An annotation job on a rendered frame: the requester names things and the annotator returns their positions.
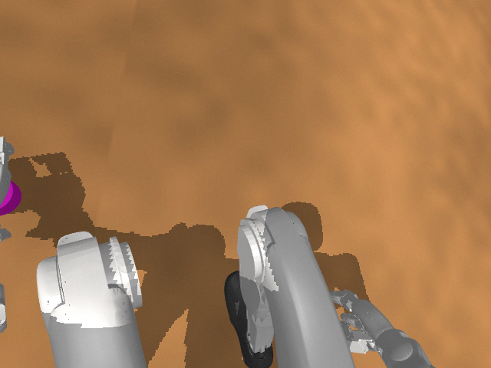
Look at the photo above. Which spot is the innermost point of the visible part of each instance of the right robot hand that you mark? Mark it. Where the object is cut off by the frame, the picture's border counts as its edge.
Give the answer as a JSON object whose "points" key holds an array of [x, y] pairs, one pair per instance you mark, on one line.
{"points": [[369, 321]]}

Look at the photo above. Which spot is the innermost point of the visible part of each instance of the tin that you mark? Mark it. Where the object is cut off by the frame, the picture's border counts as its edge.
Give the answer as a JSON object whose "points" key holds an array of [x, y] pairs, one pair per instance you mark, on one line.
{"points": [[12, 199]]}

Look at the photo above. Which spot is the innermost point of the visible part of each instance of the right robot foot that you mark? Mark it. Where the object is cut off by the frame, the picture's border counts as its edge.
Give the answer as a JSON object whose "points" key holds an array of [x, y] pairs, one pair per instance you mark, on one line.
{"points": [[237, 314]]}

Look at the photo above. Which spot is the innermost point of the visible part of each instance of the right robot arm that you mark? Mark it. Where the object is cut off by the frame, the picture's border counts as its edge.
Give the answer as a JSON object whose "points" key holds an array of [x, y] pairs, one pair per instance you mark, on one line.
{"points": [[397, 350]]}

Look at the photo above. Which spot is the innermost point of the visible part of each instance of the left robot hand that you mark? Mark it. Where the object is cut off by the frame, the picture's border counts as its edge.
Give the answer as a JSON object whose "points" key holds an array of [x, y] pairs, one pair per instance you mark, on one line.
{"points": [[6, 149]]}

